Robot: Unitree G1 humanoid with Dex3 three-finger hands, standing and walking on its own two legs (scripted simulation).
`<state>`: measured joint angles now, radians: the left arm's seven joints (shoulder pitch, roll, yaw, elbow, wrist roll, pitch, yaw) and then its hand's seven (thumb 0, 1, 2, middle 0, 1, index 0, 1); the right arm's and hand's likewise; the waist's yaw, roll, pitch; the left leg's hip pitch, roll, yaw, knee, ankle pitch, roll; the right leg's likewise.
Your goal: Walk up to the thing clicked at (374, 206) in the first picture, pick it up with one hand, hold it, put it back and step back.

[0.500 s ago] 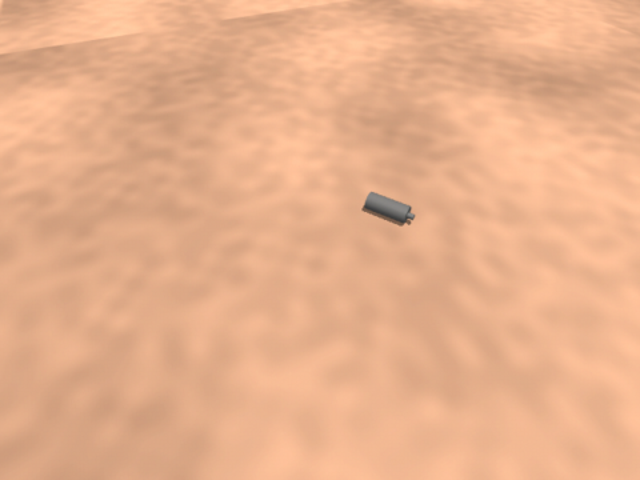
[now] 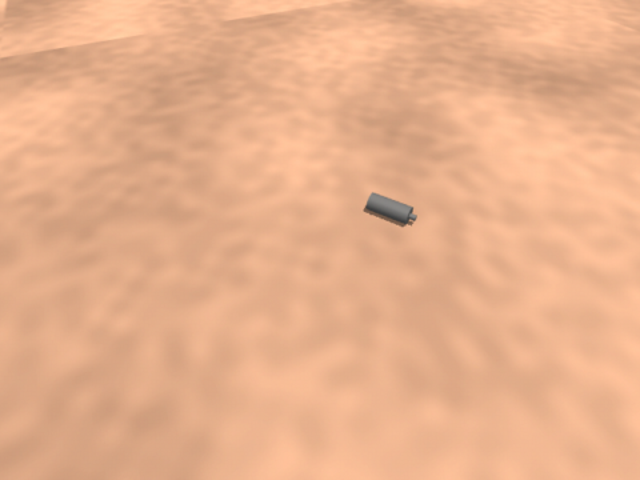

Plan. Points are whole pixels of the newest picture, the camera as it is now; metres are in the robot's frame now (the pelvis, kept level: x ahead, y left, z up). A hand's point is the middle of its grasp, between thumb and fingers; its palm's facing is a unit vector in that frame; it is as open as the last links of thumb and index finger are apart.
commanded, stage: stand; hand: left
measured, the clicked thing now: (392, 209) +1.36 -0.31 -0.74
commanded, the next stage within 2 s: walk up in 0.62 s
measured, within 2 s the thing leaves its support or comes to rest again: neither
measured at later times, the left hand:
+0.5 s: hand out of the picture +0.08 +0.25 -0.16, palm faces -0.03 -0.94 -0.34, open 7.3 cm
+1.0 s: hand (186, 468) +0.18 +0.21 -0.15, palm faces -0.17 -0.89 -0.43, open 7.3 cm
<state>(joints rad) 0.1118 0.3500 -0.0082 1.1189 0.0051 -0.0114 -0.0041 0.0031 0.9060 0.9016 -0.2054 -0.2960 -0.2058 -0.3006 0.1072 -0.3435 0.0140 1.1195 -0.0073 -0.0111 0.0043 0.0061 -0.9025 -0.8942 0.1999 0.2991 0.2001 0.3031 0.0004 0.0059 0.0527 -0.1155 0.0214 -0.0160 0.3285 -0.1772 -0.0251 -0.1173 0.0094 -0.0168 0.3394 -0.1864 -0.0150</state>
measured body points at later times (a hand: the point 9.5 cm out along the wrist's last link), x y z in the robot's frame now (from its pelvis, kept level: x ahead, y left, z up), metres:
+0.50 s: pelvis +0.00 +0.00 +0.00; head +0.01 +0.00 +0.45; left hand +0.08 +0.30 -0.13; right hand +0.08 -0.30 -0.13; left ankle +0.00 +0.14 -0.75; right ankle +0.00 -0.11 -0.75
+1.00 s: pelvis +0.07 -0.08 -0.04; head +0.07 -0.10 +0.41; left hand +0.19 +0.25 -0.13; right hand +0.08 -0.44 -0.15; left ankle +0.02 +0.09 -0.70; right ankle +0.10 -0.22 -0.75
